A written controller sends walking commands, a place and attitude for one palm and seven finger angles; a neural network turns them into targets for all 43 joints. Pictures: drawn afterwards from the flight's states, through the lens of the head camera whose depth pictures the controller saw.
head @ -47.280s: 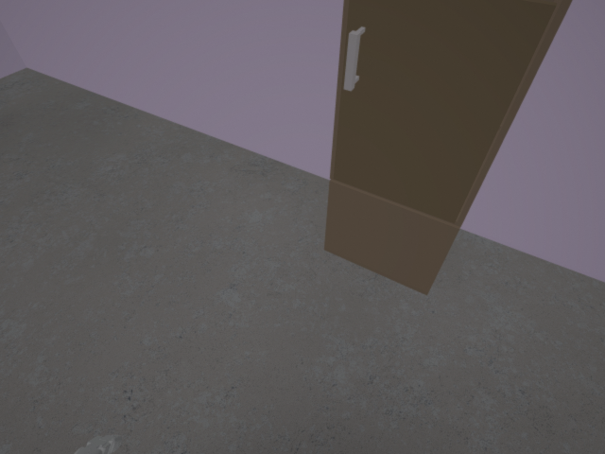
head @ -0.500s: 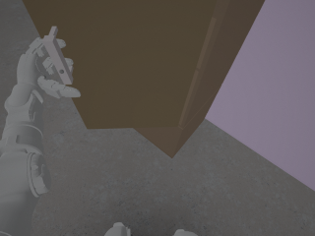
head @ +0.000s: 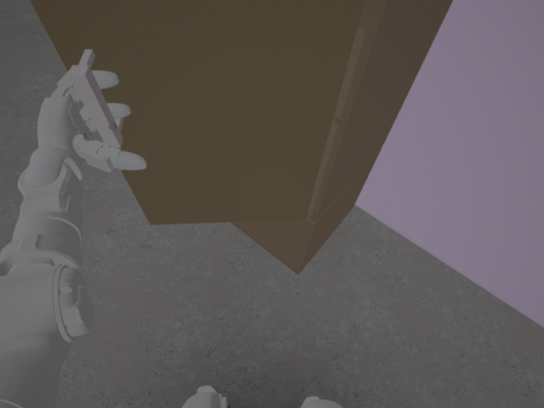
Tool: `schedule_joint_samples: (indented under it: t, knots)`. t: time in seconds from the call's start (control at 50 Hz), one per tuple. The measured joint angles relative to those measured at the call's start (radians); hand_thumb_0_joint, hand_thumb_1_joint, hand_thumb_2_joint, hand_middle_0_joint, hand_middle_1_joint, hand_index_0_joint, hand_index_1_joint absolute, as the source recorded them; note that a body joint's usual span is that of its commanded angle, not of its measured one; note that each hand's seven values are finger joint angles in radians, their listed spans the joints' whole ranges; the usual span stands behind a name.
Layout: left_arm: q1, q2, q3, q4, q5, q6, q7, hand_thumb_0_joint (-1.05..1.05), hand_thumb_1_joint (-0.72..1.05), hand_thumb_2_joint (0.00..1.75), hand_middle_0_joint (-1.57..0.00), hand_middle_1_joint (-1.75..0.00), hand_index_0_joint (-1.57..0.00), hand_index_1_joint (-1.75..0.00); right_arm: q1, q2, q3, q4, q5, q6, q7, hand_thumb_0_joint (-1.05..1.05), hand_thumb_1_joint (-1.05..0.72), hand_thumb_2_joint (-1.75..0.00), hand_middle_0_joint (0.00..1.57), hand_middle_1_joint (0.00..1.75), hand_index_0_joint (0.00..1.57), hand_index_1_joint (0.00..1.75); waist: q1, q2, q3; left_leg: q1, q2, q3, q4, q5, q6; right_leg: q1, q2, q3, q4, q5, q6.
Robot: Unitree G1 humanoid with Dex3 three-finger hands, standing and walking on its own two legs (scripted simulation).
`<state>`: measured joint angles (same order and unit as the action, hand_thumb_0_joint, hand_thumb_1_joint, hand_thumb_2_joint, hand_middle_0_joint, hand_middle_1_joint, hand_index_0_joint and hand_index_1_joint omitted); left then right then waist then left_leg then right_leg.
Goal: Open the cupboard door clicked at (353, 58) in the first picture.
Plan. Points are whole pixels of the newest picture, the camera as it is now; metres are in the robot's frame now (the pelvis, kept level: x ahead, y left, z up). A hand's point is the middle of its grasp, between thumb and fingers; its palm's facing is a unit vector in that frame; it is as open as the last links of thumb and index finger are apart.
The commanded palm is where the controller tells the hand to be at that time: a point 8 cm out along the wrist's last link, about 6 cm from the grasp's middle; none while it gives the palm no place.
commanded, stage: close the thumb around the handle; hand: left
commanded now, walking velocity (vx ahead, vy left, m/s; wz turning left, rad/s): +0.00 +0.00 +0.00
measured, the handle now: (102, 101) +0.55 +0.22 +0.12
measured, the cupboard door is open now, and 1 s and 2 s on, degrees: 43 45 88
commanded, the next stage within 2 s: pull the door open along its arc in 0.76 s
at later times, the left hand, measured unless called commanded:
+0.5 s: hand (114, 123) +0.50 +0.20 +0.12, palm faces +0.01 -1.00 +0.00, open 8.7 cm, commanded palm +0.48 +0.25 +0.12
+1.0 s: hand (115, 128) +0.49 +0.20 +0.12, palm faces +0.01 -1.00 +0.00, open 5.3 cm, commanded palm +0.45 +0.25 +0.12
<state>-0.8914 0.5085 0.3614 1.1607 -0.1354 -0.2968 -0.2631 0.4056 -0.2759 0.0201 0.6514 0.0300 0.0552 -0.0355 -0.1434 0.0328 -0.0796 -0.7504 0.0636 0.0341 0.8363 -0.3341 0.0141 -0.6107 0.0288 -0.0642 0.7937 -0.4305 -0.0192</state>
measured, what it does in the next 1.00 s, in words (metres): stands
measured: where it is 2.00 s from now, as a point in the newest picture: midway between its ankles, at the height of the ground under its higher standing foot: outside the picture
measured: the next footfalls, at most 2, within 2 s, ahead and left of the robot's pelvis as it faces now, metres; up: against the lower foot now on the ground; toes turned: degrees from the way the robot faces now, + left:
none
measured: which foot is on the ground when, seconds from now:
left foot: down 0.00-1.00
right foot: down 0.00-1.00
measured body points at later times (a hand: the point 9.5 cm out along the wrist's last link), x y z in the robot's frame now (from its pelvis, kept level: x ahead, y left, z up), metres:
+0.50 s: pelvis +0.00 +0.00 +0.00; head +0.09 +0.01 +0.44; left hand +0.50 +0.25 +0.12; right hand +0.00 -0.27 -0.11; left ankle +0.04 +0.11 -0.70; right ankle -0.03 -0.11 -0.70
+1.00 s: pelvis +0.01 +0.01 +0.00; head +0.09 +0.01 +0.44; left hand +0.49 +0.25 +0.12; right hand +0.02 -0.26 -0.11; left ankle +0.04 +0.11 -0.70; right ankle -0.03 -0.11 -0.70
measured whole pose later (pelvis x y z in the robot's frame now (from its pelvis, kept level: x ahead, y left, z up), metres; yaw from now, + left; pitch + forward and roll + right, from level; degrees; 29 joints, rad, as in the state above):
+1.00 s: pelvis +0.01 +0.01 +0.00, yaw -1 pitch +14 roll -2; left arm -0.83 0.47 0.37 1.09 -0.14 -0.29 -0.25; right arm 0.40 -0.27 0.01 0.64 0.03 0.06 -0.03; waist -0.14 0.03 -0.09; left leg -0.73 0.06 0.05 0.83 -0.35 0.02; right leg -0.59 0.03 -0.05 0.78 -0.43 -0.01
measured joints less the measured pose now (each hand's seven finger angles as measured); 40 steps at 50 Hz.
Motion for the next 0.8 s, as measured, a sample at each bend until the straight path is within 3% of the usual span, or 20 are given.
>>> schedule_joint_samples:
  t: [0.22,0.66,0.8]
  knots:
    - [-0.044,0.016,-0.005,0.034,0.006,0.003,0.005,-0.01,-0.39,0.34,-0.31,-1.21,-0.31,-1.22,-0.010,-0.008,0.000,0.009,-0.003,-0.011,-0.003,0.00,-0.91,-0.90,0.21,0.30,0.21,0.30,-0.009,-0.003,0.006,-0.025,-0.001,-0.007,0.007,0.003,-0.001,-0.023,0.000,-0.006,0.009,0.000,-0.001]
    - [-0.008,0.004,0.010,0.000,0.001,0.004,-0.003,0.01,0.68,0.80,-0.39,-1.32,-0.38,-1.33,0.002,0.003,0.001,0.004,-0.004,0.002,0.000,0.00,-0.91,-0.90,0.21,0.30,0.21,0.30,-0.006,0.001,-0.002,-0.012,-0.002,0.004,0.005,-0.011,0.005,-0.009,-0.001,0.006,-0.003,-0.005,0.006]
    - [0.009,-0.004,0.019,-0.017,0.013,0.008,-0.002,0.01,0.78,0.83,-0.39,-1.34,-0.40,-1.35,-0.007,0.003,-0.002,-0.006,-0.007,0.003,0.002,0.00,-0.91,-0.90,0.21,0.30,0.21,0.30,-0.008,-0.001,-0.009,-0.008,-0.001,0.010,0.004,-0.013,0.006,-0.009,-0.001,0.013,-0.004,-0.004,0.008]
